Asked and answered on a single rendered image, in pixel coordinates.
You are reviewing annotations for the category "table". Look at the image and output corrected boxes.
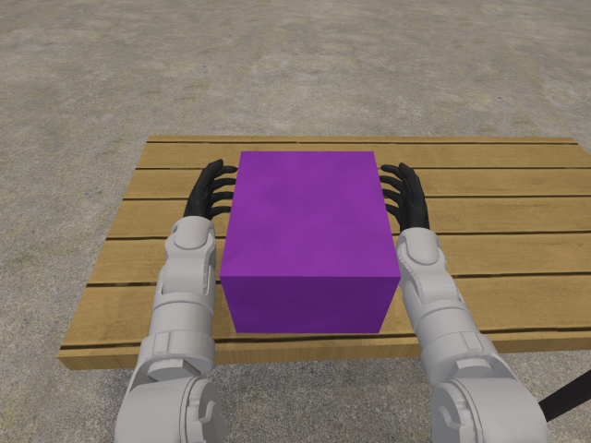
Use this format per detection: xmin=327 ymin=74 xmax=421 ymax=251
xmin=56 ymin=136 xmax=591 ymax=422

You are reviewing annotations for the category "right robot upper arm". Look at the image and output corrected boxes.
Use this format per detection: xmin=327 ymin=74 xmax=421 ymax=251
xmin=430 ymin=377 xmax=549 ymax=443

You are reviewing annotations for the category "carton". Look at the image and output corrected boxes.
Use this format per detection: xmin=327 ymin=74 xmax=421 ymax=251
xmin=219 ymin=151 xmax=401 ymax=333

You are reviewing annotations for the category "left robot forearm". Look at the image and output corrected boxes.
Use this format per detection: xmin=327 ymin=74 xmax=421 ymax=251
xmin=115 ymin=216 xmax=216 ymax=443

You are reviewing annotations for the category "left robot upper arm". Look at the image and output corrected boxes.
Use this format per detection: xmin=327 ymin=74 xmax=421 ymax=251
xmin=116 ymin=376 xmax=225 ymax=443

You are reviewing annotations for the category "robot left hand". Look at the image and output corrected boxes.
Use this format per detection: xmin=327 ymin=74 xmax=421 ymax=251
xmin=183 ymin=159 xmax=237 ymax=221

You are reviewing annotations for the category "right robot forearm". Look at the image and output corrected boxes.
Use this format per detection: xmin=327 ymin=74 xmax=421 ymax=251
xmin=395 ymin=227 xmax=550 ymax=443

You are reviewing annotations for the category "robot right hand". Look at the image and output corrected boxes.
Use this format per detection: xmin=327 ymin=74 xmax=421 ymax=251
xmin=380 ymin=162 xmax=430 ymax=233

